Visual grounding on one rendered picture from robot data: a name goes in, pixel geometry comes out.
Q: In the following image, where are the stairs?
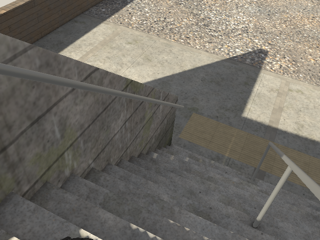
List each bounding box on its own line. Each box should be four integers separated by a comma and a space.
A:
0, 144, 320, 240

